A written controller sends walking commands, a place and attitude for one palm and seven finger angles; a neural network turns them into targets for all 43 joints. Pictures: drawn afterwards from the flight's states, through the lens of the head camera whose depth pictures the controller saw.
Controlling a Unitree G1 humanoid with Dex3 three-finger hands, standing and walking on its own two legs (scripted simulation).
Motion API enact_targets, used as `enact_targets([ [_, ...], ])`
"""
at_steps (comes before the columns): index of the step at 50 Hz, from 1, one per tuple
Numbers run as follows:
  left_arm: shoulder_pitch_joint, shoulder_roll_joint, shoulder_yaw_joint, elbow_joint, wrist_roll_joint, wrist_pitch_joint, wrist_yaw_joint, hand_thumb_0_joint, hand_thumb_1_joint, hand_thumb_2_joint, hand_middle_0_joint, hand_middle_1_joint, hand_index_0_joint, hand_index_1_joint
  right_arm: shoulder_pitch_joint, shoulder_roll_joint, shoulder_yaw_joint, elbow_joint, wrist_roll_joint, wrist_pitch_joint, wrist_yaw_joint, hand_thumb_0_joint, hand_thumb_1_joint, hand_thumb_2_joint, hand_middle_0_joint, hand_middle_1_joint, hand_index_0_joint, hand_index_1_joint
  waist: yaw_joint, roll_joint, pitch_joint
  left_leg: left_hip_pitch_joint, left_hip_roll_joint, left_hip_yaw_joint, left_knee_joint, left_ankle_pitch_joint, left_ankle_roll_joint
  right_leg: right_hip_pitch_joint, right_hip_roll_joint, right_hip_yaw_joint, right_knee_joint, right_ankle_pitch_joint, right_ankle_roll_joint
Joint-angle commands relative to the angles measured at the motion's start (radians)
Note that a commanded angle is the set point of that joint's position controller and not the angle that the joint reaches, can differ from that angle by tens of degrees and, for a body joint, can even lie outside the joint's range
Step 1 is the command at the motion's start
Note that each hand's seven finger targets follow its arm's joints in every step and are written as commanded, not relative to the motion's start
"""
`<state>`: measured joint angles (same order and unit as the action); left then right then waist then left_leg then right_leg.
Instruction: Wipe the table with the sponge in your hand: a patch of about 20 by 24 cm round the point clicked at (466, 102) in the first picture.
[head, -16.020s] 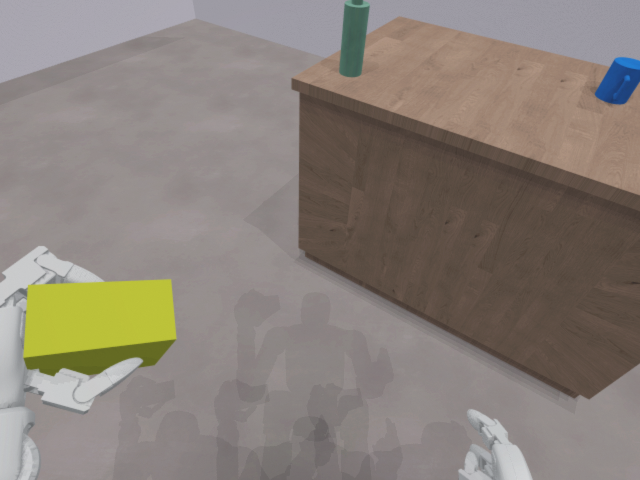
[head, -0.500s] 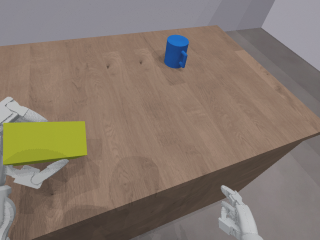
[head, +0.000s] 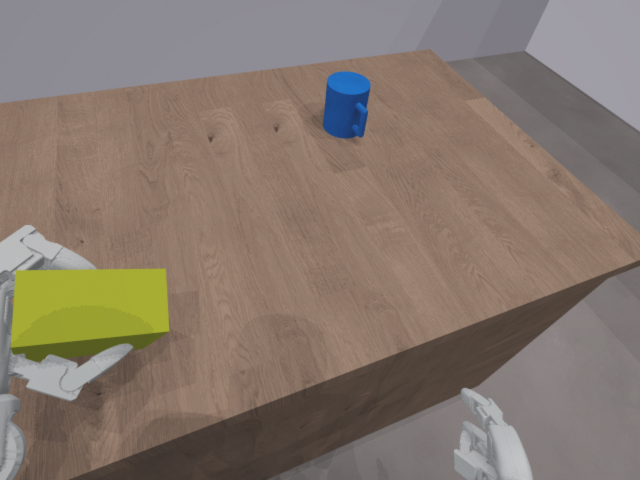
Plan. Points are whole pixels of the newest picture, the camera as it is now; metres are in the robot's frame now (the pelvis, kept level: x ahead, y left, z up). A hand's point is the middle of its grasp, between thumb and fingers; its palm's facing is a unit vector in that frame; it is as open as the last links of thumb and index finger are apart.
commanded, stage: look again from close up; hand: left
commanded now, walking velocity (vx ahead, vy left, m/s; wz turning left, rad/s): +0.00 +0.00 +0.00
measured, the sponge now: (111, 315) +0.23 +0.23 +0.13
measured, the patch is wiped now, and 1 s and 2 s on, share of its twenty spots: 0.00 0.00 0.00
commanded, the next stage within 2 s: shuffle to correct the standing spot in 0.08 s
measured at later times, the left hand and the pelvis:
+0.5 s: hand (125, 317) +0.22 +0.21 +0.15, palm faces +0.38 -0.85 -0.37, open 10.0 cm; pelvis +0.00 -0.04 +0.00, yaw +0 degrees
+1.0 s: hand (189, 323) +0.22 +0.15 +0.15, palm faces +0.32 -0.86 -0.39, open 9.9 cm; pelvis +0.00 -0.09 -0.01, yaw +0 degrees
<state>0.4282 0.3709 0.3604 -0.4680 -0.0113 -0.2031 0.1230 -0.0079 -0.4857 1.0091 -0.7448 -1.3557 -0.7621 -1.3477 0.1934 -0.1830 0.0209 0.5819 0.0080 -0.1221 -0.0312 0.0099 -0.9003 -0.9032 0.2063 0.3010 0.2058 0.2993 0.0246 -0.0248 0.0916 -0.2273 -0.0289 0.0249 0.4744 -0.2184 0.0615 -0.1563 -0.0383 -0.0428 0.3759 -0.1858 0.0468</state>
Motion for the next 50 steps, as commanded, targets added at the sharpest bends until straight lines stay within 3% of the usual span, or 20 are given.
enact_targets([
  [1,-0.096,0.13,0.068,-0.225,-0.013,-0.061,0.015,0.0,0.1,1.3,-1.2,-1.6,-1.2,-1.6,-0.074,-0.138,-0.062,-0.166,0.007,-0.048,-0.016,0.0,-0.9,-0.9,0.2,0.3,0.2,0.3,-0.011,0.089,-0.149,-0.046,0.116,-0.117,-0.145,-0.031,-0.047,0.099,-0.029,0.049,-0.032,0.076,-0.067],
  [4,-0.126,0.175,0.1,-0.278,-0.008,-0.063,0.023,0.0,0.1,1.3,-1.2,-1.6,-1.2,-1.6,-0.095,-0.141,-0.058,-0.159,0.006,-0.061,-0.017,0.0,-0.9,-0.9,0.2,0.3,0.2,0.3,-0.006,0.111,-0.176,-0.022,0.111,-0.104,-0.135,-0.019,-0.047,0.092,-0.027,0.062,-0.026,0.082,-0.066],
  [5,-0.105,0.134,0.069,-0.271,-0.015,-0.065,0.021,0.0,0.1,1.3,-1.2,-1.6,-1.2,-1.6,-0.084,-0.132,-0.056,-0.161,0.004,-0.059,-0.019,0.0,-0.9,-0.9,0.2,0.3,0.2,0.3,-0.007,0.114,-0.183,-0.017,0.112,-0.111,-0.128,0.003,-0.042,0.102,-0.034,0.054,-0.026,0.097,-0.071],
  [9,-0.068,0.182,0.121,-0.279,-0.016,-0.062,0.027,0.0,0.1,1.3,-1.2,-1.6,-1.2,-1.6,-0.092,-0.138,-0.059,-0.155,0.005,-0.066,-0.018,0.0,-0.9,-0.9,0.2,0.3,0.2,0.3,-0.003,0.104,-0.208,0.019,0.108,-0.101,-0.105,0.084,-0.051,0.096,-0.036,0.07,-0.017,0.151,-0.072],
  [10,-0.047,0.141,0.093,-0.249,-0.025,-0.06,0.022,0.0,0.1,1.3,-1.2,-1.6,-1.2,-1.6,-0.079,-0.127,-0.054,-0.157,0.004,-0.058,-0.02,0.0,-0.9,-0.9,0.2,0.3,0.2,0.3,-0.007,0.091,-0.193,0.014,0.113,-0.111,-0.115,0.091,-0.052,0.095,-0.035,0.055,-0.022,0.144,-0.073],
  [12,-0.053,0.155,0.107,-0.235,-0.031,-0.053,0.02,0.0,0.1,1.3,-1.2,-1.6,-1.2,-1.6,-0.077,-0.135,-0.061,-0.159,0.005,-0.05,-0.019,0.0,-0.9,-0.9,0.2,0.3,0.2,0.3,-0.009,0.085,-0.177,0.011,0.124,-0.116,-0.126,0.119,-0.06,0.09,-0.026,0.052,-0.02,0.149,-0.069],
  [14,-0.043,0.155,0.115,-0.199,-0.034,-0.041,0.014,0.0,0.1,1.3,-1.2,-1.6,-1.2,-1.6,-0.088,-0.133,-0.06,-0.158,0.011,-0.044,-0.016,0.0,-0.9,-0.9,0.2,0.3,0.2,0.3,-0.011,0.058,-0.158,0.006,0.135,-0.103,-0.144,0.06,-0.061,0.06,-0.009,0.051,-0.028,0.095,-0.059],
  [15,-0.045,0.121,0.083,-0.176,-0.039,-0.038,0.008,0.0,0.1,1.3,-1.2,-1.6,-1.2,-1.6,-0.079,-0.132,-0.058,-0.16,0.01,-0.035,-0.016,0.0,-0.9,-0.9,0.2,0.3,0.2,0.3,-0.016,0.076,-0.141,-0.013,0.142,-0.119,-0.163,0.03,-0.059,0.06,-0.007,0.04,-0.03,0.069,-0.06],
  [19,-0.088,0.157,0.104,-0.2,-0.035,-0.027,0.009,0.0,0.1,1.3,-1.2,-1.6,-1.2,-1.6,-0.102,-0.136,-0.062,-0.17,0.014,-0.032,-0.009,0.0,-0.9,-0.9,0.2,0.3,0.2,0.3,-0.012,0.09,-0.14,-0.037,0.163,-0.111,-0.184,-0.059,-0.05,0.061,0.009,0.045,-0.019,0.018,-0.052],
  [20,-0.087,0.11,0.058,-0.201,-0.04,-0.027,0.004,0.0,0.1,1.3,-1.2,-1.6,-1.2,-1.6,-0.092,-0.126,-0.059,-0.176,0.015,-0.028,-0.008,0.0,-0.9,-0.9,0.2,0.3,0.2,0.3,-0.017,0.096,-0.137,-0.037,0.167,-0.121,-0.178,-0.066,-0.042,0.061,0.003,0.038,-0.025,0.018,-0.055],
  [24,-0.115,0.18,0.11,-0.282,-0.037,-0.025,0.012,0.0,0.1,1.3,-1.2,-1.6,-1.2,-1.6,-0.109,-0.134,-0.065,-0.177,0.013,-0.031,-0.001,0.0,-0.9,-0.9,0.2,0.3,0.2,0.3,-0.012,0.116,-0.174,-0.019,0.161,-0.097,-0.141,-0.046,-0.045,0.064,0.003,0.057,-0.022,0.042,-0.058],
  [25,-0.1,0.141,0.079,-0.283,-0.044,-0.027,0.01,0.0,0.1,1.3,-1.2,-1.6,-1.2,-1.6,-0.096,-0.124,-0.063,-0.182,0.011,-0.028,-0.003,0.0,-0.9,-0.9,0.2,0.3,0.2,0.3,-0.015,0.118,-0.179,-0.015,0.162,-0.105,-0.125,-0.021,-0.038,0.073,-0.005,0.05,-0.026,0.062,-0.063],
  [29,-0.073,0.198,0.135,-0.323,-0.05,-0.024,0.014,0.0,0.1,1.3,-1.2,-1.6,-1.2,-1.6,-0.102,-0.132,-0.072,-0.177,0.01,-0.032,0.002,0.0,-0.9,-0.9,0.2,0.3,0.2,0.3,-0.014,0.131,-0.207,0.017,0.163,-0.086,-0.078,0.057,-0.047,0.053,-0.012,0.072,-0.006,0.12,-0.069],
  [30,-0.054,0.158,0.105,-0.318,-0.059,-0.024,0.009,0.0,0.1,1.3,-1.2,-1.6,-1.2,-1.6,-0.088,-0.124,-0.07,-0.183,0.008,-0.028,0.0,0.0,-0.9,-0.9,0.2,0.3,0.2,0.3,-0.018,0.131,-0.204,0.01,0.164,-0.094,-0.072,0.071,-0.042,0.06,-0.015,0.065,-0.005,0.132,-0.074],
  [31,-0.051,0.178,0.121,-0.329,-0.06,-0.024,0.009,0.0,0.1,1.3,-1.2,-1.6,-1.2,-1.6,-0.086,-0.13,-0.077,-0.187,0.009,-0.028,-0.001,0.0,-0.9,-0.9,0.2,0.3,0.2,0.3,-0.016,0.139,-0.205,0.014,0.166,-0.099,-0.063,0.1,-0.043,0.057,-0.017,0.07,0.003,0.15,-0.077],
  [38,0.018,0.176,0.136,-0.267,-0.078,-0.001,-0.006,0.0,0.1,1.3,-1.2,-1.6,-1.2,-1.6,-0.076,-0.138,-0.085,-0.181,0.011,-0.011,-0.005,0.0,-0.9,-0.9,0.2,0.3,0.2,0.3,-0.021,0.055,-0.21,0.014,0.171,-0.076,0.006,0.164,-0.042,0.039,-0.036,0.083,0.006,0.206,-0.082],
  [43,0.011,0.185,0.135,-0.281,-0.088,0.01,-0.007,0.0,0.1,1.3,-1.2,-1.6,-1.2,-1.6,-0.079,-0.138,-0.085,-0.18,0.014,-0.004,-0.01,0.0,-0.9,-0.9,0.2,0.3,0.2,0.3,-0.026,0.005,-0.199,0.011,0.148,-0.053,0.056,0.1,-0.045,0.005,-0.066,0.115,-0.012,0.203,-0.091],
  [48,-0.008,0.194,0.137,-0.312,-0.091,0.011,0.004,0.0,0.1,1.3,-1.2,-1.6,-1.2,-1.6,-0.083,-0.133,-0.081,-0.174,0.013,-0.002,-0.013,0.0,-0.9,-0.9,0.2,0.3,0.2,0.3,-0.028,-0.004,-0.174,0.02,0.12,-0.039,0.101,0.017,-0.044,-0.059,-0.097,0.162,-0.058,0.1,-0.097],
  [49,-0.002,0.206,0.145,-0.321,-0.093,0.011,0.009,0.0,0.1,1.3,-1.2,-1.6,-1.2,-1.6,-0.097,-0.132,-0.076,-0.167,0.015,-0.002,-0.014,0.0,-0.9,-0.9,0.2,0.3,0.2,0.3,-0.03,0.027,-0.174,0.037,0.122,-0.045,0.091,0.013,-0.042,-0.079,-0.097,0.171,-0.063,0.083,-0.098],
  [50,-0.004,0.185,0.13,-0.326,-0.094,0.009,0.009,0.0,0.1,1.3,-1.2,-1.6,-1.2,-1.6,-0.087,-0.13,-0.075,-0.168,0.012,-0.002,-0.015,0.0,-0.9,-0.9,0.2,0.3,0.2,0.3,-0.03,0.025,-0.176,0.034,0.127,-0.05,0.077,0.025,-0.039,-0.066,-0.093,0.155,-0.053,0.081,-0.1],
])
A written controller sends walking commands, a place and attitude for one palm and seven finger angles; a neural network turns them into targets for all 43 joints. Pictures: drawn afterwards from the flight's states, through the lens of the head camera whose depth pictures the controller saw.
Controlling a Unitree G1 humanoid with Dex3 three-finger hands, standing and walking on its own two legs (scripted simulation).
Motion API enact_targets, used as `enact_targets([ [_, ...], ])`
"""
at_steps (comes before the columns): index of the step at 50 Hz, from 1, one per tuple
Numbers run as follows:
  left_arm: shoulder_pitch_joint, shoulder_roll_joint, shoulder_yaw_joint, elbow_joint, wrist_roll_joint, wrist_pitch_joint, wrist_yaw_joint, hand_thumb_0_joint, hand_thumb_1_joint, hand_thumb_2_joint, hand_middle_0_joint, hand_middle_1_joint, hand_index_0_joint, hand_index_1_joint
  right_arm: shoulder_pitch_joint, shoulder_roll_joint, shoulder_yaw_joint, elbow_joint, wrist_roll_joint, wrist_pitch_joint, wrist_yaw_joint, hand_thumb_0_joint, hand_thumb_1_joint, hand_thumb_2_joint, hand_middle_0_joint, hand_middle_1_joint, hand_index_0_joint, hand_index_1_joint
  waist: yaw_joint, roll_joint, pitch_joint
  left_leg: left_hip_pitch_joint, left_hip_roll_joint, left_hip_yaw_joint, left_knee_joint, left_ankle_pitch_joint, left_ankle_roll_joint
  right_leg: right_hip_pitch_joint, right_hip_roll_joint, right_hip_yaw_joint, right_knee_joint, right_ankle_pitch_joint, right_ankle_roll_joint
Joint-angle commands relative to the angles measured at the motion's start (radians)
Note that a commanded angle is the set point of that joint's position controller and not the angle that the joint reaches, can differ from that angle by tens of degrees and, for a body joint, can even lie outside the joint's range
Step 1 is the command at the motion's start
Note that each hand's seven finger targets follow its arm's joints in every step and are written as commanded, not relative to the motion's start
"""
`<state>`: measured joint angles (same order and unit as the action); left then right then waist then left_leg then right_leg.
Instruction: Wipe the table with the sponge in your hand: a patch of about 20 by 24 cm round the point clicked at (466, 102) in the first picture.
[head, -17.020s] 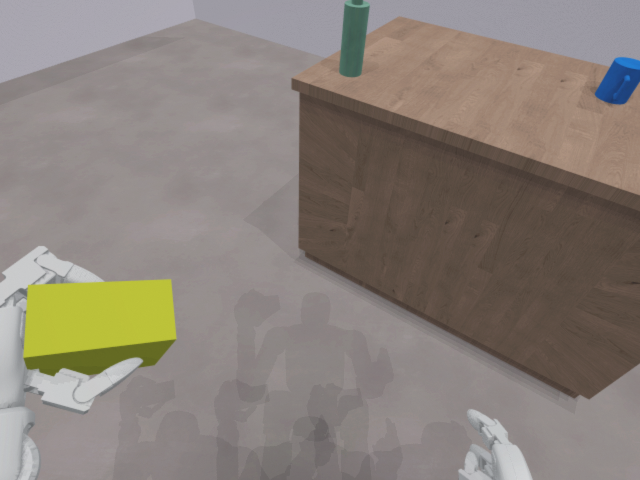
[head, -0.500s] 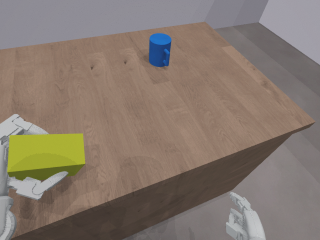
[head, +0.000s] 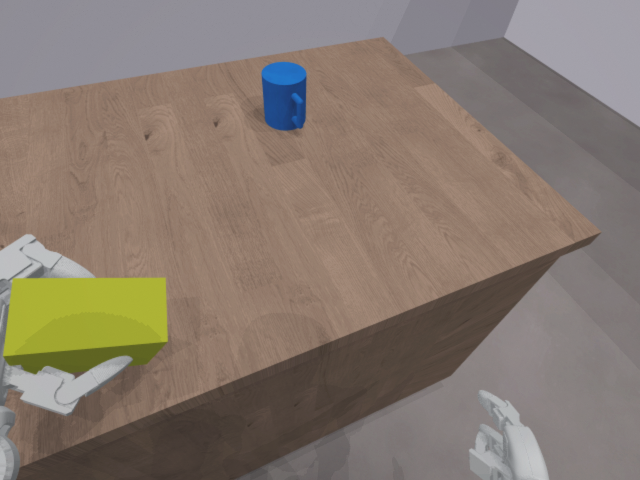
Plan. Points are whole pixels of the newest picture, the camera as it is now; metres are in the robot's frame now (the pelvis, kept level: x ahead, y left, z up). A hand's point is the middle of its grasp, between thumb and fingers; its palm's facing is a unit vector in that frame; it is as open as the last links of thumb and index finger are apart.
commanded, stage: shuffle to correct the standing spot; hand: left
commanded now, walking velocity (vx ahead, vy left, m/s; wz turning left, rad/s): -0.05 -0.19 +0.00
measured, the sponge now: (112, 327) +0.23 +0.21 +0.13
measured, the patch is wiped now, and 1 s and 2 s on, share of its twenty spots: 0.00 0.00 0.00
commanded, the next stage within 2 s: none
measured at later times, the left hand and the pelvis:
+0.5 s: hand (39, 339) +0.20 +0.25 +0.16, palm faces +0.34 -0.85 -0.40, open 9.9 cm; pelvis -0.01 +0.01 +0.00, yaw +0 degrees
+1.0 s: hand (60, 325) +0.21 +0.24 +0.17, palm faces +0.33 -0.85 -0.41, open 9.9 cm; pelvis -0.01 +0.00 +0.00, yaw +0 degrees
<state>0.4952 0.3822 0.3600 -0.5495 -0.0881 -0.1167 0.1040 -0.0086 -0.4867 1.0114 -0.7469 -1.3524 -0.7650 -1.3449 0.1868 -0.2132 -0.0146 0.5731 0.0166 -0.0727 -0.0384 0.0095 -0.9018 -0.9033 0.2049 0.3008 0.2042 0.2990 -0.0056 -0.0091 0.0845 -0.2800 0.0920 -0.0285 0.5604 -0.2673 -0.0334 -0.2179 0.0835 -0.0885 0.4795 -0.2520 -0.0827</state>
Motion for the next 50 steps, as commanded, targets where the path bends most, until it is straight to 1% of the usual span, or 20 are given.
enact_targets([
  [1,-0.076,0.192,0.144,-0.249,-0.015,-0.081,0.029,0.0,0.1,1.3,-1.2,-1.6,-1.2,-1.6,-0.083,-0.103,-0.042,-0.162,0.001,-0.052,-0.009,0.0,-0.9,-0.9,0.2,0.3,0.2,0.3,0.004,0.026,-0.165,0.08,0.016,-0.002,-0.023,0.089,0.058,0.003,-0.206,0.194,-0.145,0.166,0.039],
  [4,-0.065,0.194,0.146,-0.268,-0.014,-0.086,0.029,0.0,0.1,1.3,-1.2,-1.6,-1.2,-1.6,-0.102,-0.103,-0.04,-0.159,0.003,-0.057,-0.008,0.0,-0.9,-0.9,0.2,0.3,0.2,0.3,0.006,0.099,-0.173,0.085,0.052,-0.033,-0.081,0.184,0.064,0.04,-0.171,0.158,-0.097,0.241,0.059],
  [6,-0.066,0.195,0.146,-0.256,-0.007,-0.09,0.024,0.0,0.1,1.3,-1.2,-1.6,-1.2,-1.6,-0.087,-0.105,-0.042,-0.165,-0.001,-0.056,-0.008,0.0,-0.9,-0.9,0.2,0.3,0.2,0.3,0.011,0.12,-0.172,0.052,0.081,-0.045,-0.1,0.226,0.072,0.084,-0.151,0.129,-0.082,0.255,0.084],
  [10,-0.031,0.168,0.129,-0.222,-0.009,-0.082,0.015,0.0,0.1,1.3,-1.2,-1.6,-1.2,-1.6,-0.069,-0.106,-0.043,-0.166,0.004,-0.053,-0.001,0.0,-0.9,-0.9,0.2,0.3,0.2,0.3,0.007,0.085,-0.194,0.057,0.078,-0.041,-0.095,0.245,0.063,0.112,-0.148,0.115,-0.081,0.275,0.066],
  [11,-0.04,0.18,0.139,-0.225,-0.008,-0.081,0.013,0.0,0.1,1.3,-1.2,-1.6,-1.2,-1.6,-0.068,-0.11,-0.047,-0.171,0.005,-0.053,0.0,0.0,-0.9,-0.9,0.2,0.3,0.2,0.3,0.008,0.078,-0.195,0.05,0.079,-0.044,-0.097,0.234,0.06,0.115,-0.149,0.116,-0.08,0.265,0.064],
  [14,-0.01,0.174,0.136,-0.223,-0.014,-0.078,0.012,0.0,0.1,1.3,-1.2,-1.6,-1.2,-1.6,-0.082,-0.103,-0.038,-0.172,0.01,-0.053,0.003,0.0,-0.9,-0.9,0.2,0.3,0.2,0.3,0.005,0.091,-0.192,0.054,0.078,-0.048,-0.117,0.189,0.06,0.1,-0.148,0.116,-0.087,0.229,0.054],
  [16,-0.034,0.179,0.133,-0.234,-0.01,-0.079,0.012,0.0,0.1,1.3,-1.2,-1.6,-1.2,-1.6,-0.077,-0.106,-0.039,-0.179,0.007,-0.05,0.0,0.0,-0.9,-0.9,0.2,0.3,0.2,0.3,0.006,0.092,-0.175,0.024,0.084,-0.059,-0.138,0.095,0.063,0.09,-0.144,0.118,-0.093,0.164,0.058],
  [18,-0.046,0.185,0.14,-0.23,-0.009,-0.078,0.014,0.0,0.1,1.3,-1.2,-1.6,-1.2,-1.6,-0.074,-0.103,-0.038,-0.177,0.005,-0.048,-0.001,0.0,-0.9,-0.9,0.2,0.3,0.2,0.3,0.005,0.065,-0.159,0.008,0.078,-0.053,-0.135,0.027,0.062,0.078,-0.15,0.132,-0.111,0.13,0.057],
  [22,-0.089,0.18,0.13,-0.239,-0.008,-0.077,0.019,0.0,0.1,1.3,-1.2,-1.6,-1.2,-1.6,-0.076,-0.102,-0.034,-0.171,0.005,-0.051,-0.003,0.0,-0.9,-0.9,0.2,0.3,0.2,0.3,0.002,0.071,-0.15,0.014,0.064,-0.05,-0.135,-0.036,0.06,0.049,-0.153,0.147,-0.13,0.08,0.046],
  [25,-0.099,0.17,0.116,-0.247,-0.006,-0.078,0.024,0.0,0.1,1.3,-1.2,-1.6,-1.2,-1.6,-0.078,-0.099,-0.03,-0.166,0.005,-0.054,-0.004,0.0,-0.9,-0.9,0.2,0.3,0.2,0.3,0.0,0.107,-0.158,0.033,0.07,-0.06,-0.148,-0.015,0.065,0.047,-0.148,0.136,-0.122,0.096,0.044],
  [28,-0.112,0.175,0.118,-0.231,-0.001,-0.074,0.024,0.0,0.1,1.3,-1.2,-1.6,-1.2,-1.6,-0.076,-0.1,-0.034,-0.167,0.005,-0.054,-0.002,0.0,-0.9,-0.9,0.2,0.3,0.2,0.3,0.003,0.081,-0.148,0.014,0.07,-0.058,-0.138,-0.015,0.063,0.058,-0.151,0.141,-0.126,0.093,0.048],
  [31,-0.105,0.164,0.107,-0.223,0.0,-0.073,0.023,0.0,0.1,1.3,-1.2,-1.6,-1.2,-1.6,-0.078,-0.1,-0.032,-0.169,0.007,-0.053,-0.001,0.0,-0.9,-0.9,0.2,0.3,0.2,0.3,0.002,0.105,-0.139,0.006,0.07,-0.067,-0.156,-0.032,0.064,0.055,-0.143,0.129,-0.123,0.081,0.047],
  [33,-0.089,0.17,0.119,-0.217,0.0,-0.072,0.023,0.0,0.1,1.3,-1.2,-1.6,-1.2,-1.6,-0.072,-0.1,-0.034,-0.168,0.007,-0.05,0.002,0.0,-0.9,-0.9,0.2,0.3,0.2,0.3,0.003,0.084,-0.149,0.01,0.068,-0.061,-0.139,-0.014,0.063,0.062,-0.15,0.136,-0.126,0.098,0.045],
  [34,-0.068,0.168,0.115,-0.224,-0.006,-0.07,0.023,0.0,0.1,1.3,-1.2,-1.6,-1.2,-1.6,-0.084,-0.095,-0.028,-0.167,0.013,-0.051,0.002,0.0,-0.9,-0.9,0.2,0.3,0.2,0.3,-0.001,0.109,-0.146,0.022,0.064,-0.063,-0.148,-0.007,0.063,0.052,-0.144,0.129,-0.124,0.105,0.04],
  [38,-0.072,0.176,0.127,-0.23,-0.005,-0.072,0.022,0.0,0.1,1.3,-1.2,-1.6,-1.2,-1.6,-0.07,-0.101,-0.035,-0.171,0.009,-0.046,0.003,0.0,-0.9,-0.9,0.2,0.3,0.2,0.3,0.002,0.075,-0.161,0.021,0.064,-0.052,-0.119,0.014,0.06,0.062,-0.157,0.138,-0.125,0.126,0.037],
  [40,-0.055,0.174,0.124,-0.241,-0.01,-0.073,0.022,0.0,0.1,1.3,-1.2,-1.6,-1.2,-1.6,-0.074,-0.099,-0.029,-0.168,0.009,-0.045,0.001,0.0,-0.9,-0.9,0.2,0.3,0.2,0.3,-0.001,0.089,-0.173,0.035,0.065,-0.06,-0.126,0.04,0.063,0.063,-0.15,0.124,-0.115,0.143,0.035],
  [43,-0.069,0.185,0.133,-0.244,-0.009,-0.072,0.023,0.0,0.1,1.3,-1.2,-1.6,-1.2,-1.6,-0.072,-0.102,-0.035,-0.171,0.009,-0.044,0.001,0.0,-0.9,-0.9,0.2,0.3,0.2,0.3,0.001,0.082,-0.172,0.03,0.064,-0.052,-0.108,0.055,0.059,0.066,-0.16,0.137,-0.115,0.155,0.032],
  [45,-0.048,0.181,0.13,-0.241,-0.011,-0.071,0.024,0.0,0.1,1.3,-1.2,-1.6,-1.2,-1.6,-0.078,-0.099,-0.03,-0.168,0.009,-0.043,-0.001,0.0,-0.9,-0.9,0.2,0.3,0.2,0.3,-0.001,0.109,-0.17,0.04,0.071,-0.055,-0.118,0.072,0.064,0.063,-0.152,0.121,-0.111,0.163,0.038],
  [48,-0.053,0.188,0.14,-0.233,-0.009,-0.067,0.023,0.0,0.1,1.3,-1.2,-1.6,-1.2,-1.6,-0.067,-0.103,-0.038,-0.168,0.009,-0.04,0.0,0.0,-0.9,-0.9,0.2,0.3,0.2,0.3,0.001,0.072,-0.181,0.043,0.063,-0.045,-0.087,0.09,0.06,0.07,-0.164,0.14,-0.114,0.187,0.032],
  [50,-0.036,0.184,0.137,-0.224,-0.014,-0.064,0.023,0.0,0.1,1.3,-1.2,-1.6,-1.2,-1.6,-0.069,-0.102,-0.033,-0.164,0.01,-0.038,-0.002,0.0,-0.9,-0.9,0.2,0.3,0.2,0.3,-0.002,0.069,-0.188,0.053,0.066,-0.048,-0.086,0.131,0.062,0.073,-0.162,0.124,-0.107,0.209,0.033],
])
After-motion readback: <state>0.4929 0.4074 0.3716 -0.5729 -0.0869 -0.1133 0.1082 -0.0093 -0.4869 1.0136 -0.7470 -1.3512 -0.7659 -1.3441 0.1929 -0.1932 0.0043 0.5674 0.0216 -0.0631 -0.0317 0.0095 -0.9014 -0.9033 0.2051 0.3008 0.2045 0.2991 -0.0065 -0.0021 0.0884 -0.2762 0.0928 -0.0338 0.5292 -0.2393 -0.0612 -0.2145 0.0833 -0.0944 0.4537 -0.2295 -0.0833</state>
